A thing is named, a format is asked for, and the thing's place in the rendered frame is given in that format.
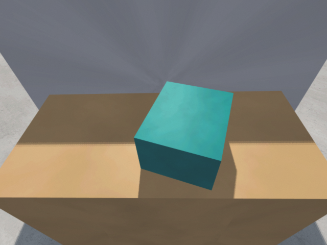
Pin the pedestal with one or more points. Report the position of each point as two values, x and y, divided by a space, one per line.
74 175

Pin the carton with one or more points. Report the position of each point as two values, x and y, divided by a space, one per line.
183 135

